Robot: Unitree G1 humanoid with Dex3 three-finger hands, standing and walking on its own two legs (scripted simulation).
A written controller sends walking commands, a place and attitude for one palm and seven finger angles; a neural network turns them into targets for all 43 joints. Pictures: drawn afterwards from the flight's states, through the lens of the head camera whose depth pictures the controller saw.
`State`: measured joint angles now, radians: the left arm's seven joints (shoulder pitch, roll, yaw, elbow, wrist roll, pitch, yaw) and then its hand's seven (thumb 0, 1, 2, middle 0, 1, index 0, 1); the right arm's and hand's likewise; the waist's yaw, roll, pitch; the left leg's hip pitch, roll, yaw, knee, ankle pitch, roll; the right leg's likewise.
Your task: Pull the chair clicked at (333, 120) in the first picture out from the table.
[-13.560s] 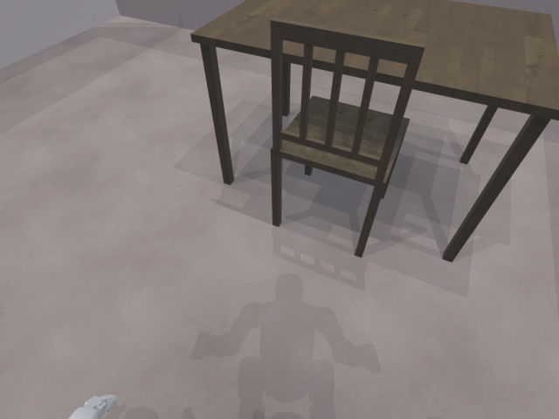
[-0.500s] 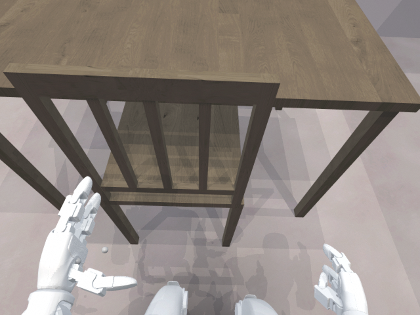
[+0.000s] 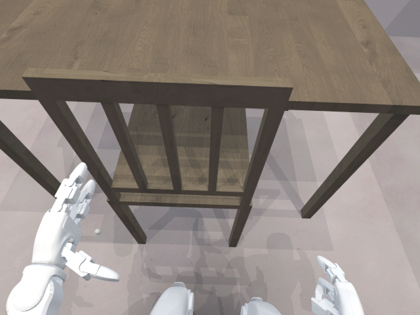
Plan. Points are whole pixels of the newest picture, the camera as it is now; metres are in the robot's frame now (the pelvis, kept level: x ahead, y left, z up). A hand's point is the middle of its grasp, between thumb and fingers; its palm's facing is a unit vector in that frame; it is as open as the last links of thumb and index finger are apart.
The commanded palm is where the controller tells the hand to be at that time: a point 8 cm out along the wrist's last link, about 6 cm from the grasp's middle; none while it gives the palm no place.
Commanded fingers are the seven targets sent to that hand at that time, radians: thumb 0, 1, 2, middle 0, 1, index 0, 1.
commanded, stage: raise the hand toward the chair's back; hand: left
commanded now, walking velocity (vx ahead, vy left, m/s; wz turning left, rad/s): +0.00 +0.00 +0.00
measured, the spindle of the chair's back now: (172, 153) +0.44 +0.11 +0.00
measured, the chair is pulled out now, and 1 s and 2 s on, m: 0.00 0.00 0.00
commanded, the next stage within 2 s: aim the fingers beside a spindle in 0.40 s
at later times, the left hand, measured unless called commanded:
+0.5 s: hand (104, 232) +0.25 +0.19 +0.05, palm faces +0.04 -1.00 -0.06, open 16.9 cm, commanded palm +0.22 +0.25 +0.05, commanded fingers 0.00 -0.50 0.30 -0.06 -0.08 -0.06 -0.08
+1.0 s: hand (117, 231) +0.26 +0.18 +0.02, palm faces +0.00 -1.00 -0.03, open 16.9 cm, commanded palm +0.24 +0.24 +0.03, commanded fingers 0.00 -0.50 0.30 -0.06 -0.08 -0.06 -0.08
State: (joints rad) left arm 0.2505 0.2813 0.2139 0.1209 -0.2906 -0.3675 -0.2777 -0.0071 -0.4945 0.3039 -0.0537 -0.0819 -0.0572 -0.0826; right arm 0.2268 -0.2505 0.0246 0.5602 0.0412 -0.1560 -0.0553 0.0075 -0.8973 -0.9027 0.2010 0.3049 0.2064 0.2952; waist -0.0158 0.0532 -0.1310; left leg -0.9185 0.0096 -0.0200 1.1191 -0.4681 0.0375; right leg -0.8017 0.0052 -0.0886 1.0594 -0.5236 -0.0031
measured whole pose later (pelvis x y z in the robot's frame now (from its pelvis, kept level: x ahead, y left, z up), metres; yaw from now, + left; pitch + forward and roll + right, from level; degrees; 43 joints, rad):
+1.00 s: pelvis +0.00 -0.02 -0.01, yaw +0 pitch +17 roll -3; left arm 0.21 0.26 0.22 0.22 -0.30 -0.42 -0.30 -0.01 -0.50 0.30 -0.06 -0.08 -0.06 -0.08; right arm 0.21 -0.26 0.01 0.58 0.03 -0.16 -0.05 0.01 -0.90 -0.90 0.20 0.30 0.20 0.29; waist -0.03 0.04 -0.14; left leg -0.97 0.03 -0.02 1.16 -0.48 0.01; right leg -0.87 0.02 -0.09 1.12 -0.55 -0.03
